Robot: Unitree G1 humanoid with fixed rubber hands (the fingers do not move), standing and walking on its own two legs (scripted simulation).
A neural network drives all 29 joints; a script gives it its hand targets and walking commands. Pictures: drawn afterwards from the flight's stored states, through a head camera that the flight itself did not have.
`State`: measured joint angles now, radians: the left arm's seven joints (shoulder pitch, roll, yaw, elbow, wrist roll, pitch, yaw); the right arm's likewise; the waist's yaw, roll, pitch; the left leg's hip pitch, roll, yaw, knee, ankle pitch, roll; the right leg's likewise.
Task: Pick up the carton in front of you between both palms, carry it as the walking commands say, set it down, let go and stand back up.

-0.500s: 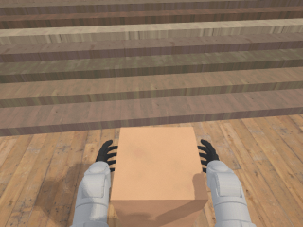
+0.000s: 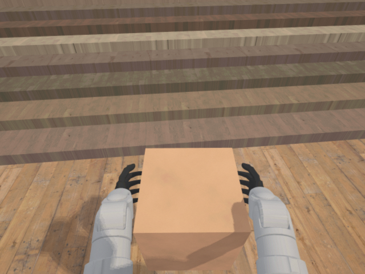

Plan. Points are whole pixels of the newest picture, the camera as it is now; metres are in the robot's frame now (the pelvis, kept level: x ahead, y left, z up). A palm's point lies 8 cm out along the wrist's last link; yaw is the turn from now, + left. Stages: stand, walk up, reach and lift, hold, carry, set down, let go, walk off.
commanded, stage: hold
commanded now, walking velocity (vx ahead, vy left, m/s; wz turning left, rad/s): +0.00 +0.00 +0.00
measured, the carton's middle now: (188, 211) +0.30 +0.00 -0.02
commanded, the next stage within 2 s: carry in 0.78 s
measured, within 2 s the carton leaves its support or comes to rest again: neither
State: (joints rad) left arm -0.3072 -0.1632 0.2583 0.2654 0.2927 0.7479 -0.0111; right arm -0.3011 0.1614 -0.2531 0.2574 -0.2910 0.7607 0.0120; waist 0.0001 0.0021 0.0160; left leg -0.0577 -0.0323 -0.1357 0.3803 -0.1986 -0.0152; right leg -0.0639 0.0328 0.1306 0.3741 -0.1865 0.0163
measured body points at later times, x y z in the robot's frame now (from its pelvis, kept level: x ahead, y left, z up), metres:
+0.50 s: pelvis +0.01 +0.00 +0.00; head -0.03 +0.00 +0.45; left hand +0.31 +0.15 +0.04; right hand +0.31 -0.15 +0.04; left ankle +0.02 +0.13 -0.74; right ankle +0.02 -0.13 -0.74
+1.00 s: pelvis +0.03 +0.01 -0.01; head -0.01 +0.01 +0.44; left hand +0.33 +0.16 +0.06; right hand +0.33 -0.14 +0.06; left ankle +0.02 +0.14 -0.74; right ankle +0.02 -0.14 -0.74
